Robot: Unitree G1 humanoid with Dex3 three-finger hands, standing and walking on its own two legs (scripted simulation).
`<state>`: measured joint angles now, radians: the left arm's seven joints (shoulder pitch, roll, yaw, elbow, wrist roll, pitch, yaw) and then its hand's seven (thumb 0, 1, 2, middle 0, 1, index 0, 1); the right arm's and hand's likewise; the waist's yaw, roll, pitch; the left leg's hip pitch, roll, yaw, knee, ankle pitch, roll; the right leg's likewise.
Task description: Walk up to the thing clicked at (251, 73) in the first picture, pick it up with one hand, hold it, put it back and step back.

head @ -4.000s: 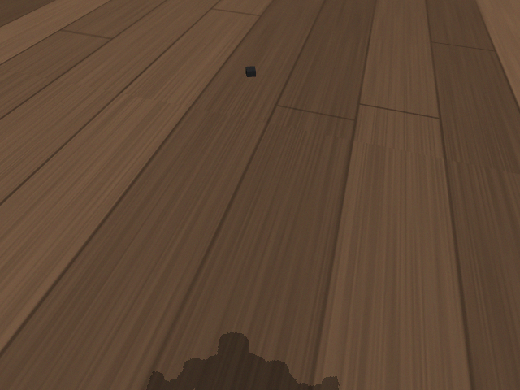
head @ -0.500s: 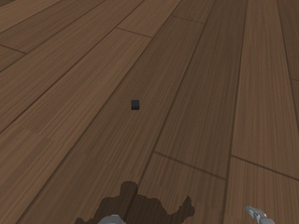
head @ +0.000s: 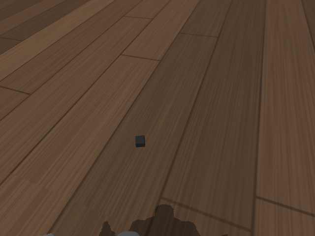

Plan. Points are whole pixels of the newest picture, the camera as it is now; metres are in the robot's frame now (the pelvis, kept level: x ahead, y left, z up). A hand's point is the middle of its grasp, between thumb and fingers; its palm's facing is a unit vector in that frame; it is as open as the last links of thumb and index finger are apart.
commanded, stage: walk up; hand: left
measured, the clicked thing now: (140, 141) +0.89 +0.23 -0.75
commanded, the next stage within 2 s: none
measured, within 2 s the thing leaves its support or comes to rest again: neither
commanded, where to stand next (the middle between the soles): +0.56 -0.02 m, yaw +3 degrees
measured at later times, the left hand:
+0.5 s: hand (75, 227) +0.18 +0.27 -0.16, palm faces +0.02 -0.95 -0.31, open 7.3 cm
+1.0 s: hand (100, 167) +0.35 +0.22 -0.11, palm faces +0.05 -0.90 -0.43, open 7.3 cm
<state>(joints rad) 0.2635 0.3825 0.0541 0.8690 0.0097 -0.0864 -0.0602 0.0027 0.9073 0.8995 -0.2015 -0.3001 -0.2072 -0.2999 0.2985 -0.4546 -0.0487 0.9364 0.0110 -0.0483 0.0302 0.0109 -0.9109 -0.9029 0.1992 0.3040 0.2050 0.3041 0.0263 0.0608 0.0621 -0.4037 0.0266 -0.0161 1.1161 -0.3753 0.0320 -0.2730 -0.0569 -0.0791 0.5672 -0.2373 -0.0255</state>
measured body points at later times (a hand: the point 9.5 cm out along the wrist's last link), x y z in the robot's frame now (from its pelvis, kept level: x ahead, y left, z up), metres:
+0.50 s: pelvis +0.17 +0.01 +0.00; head +0.18 +0.04 +0.44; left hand +0.18 +0.32 -0.14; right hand +0.30 -0.30 -0.09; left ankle +0.23 +0.11 -0.73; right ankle +0.15 -0.13 -0.66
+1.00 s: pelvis +0.32 -0.06 +0.00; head +0.34 -0.10 +0.45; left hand +0.34 +0.27 -0.08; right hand +0.40 -0.37 -0.14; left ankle +0.34 +0.08 -0.67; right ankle +0.37 -0.17 -0.73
